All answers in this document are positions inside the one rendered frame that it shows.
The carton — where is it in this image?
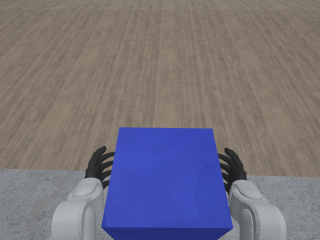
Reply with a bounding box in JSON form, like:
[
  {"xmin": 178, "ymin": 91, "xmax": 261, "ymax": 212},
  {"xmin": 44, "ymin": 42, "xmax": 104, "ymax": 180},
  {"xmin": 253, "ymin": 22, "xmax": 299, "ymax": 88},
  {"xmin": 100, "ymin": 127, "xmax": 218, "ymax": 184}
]
[{"xmin": 101, "ymin": 127, "xmax": 233, "ymax": 240}]

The right robot hand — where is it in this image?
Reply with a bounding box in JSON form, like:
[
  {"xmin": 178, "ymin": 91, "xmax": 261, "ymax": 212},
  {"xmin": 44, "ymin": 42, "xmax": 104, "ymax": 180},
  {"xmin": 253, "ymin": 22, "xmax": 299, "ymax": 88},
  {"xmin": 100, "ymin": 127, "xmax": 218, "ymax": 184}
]
[{"xmin": 218, "ymin": 147, "xmax": 247, "ymax": 195}]

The right robot forearm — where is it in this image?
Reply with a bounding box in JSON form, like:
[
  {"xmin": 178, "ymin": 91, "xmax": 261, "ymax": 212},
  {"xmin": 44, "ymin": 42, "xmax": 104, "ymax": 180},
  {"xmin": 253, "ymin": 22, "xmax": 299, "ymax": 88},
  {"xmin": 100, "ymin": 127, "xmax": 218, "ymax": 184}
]
[{"xmin": 228, "ymin": 180, "xmax": 287, "ymax": 240}]

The left robot forearm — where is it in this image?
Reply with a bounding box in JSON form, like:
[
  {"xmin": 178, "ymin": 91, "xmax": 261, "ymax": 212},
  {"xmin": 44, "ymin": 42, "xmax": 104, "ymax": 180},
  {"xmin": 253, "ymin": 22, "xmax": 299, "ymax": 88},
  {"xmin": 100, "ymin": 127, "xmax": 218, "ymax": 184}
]
[{"xmin": 50, "ymin": 177, "xmax": 105, "ymax": 240}]

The left robot hand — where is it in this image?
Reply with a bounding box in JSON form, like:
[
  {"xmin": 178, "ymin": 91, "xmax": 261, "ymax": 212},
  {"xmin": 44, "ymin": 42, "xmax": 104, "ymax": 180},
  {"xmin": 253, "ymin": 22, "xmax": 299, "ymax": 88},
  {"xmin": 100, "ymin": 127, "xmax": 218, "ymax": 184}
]
[{"xmin": 85, "ymin": 146, "xmax": 115, "ymax": 189}]

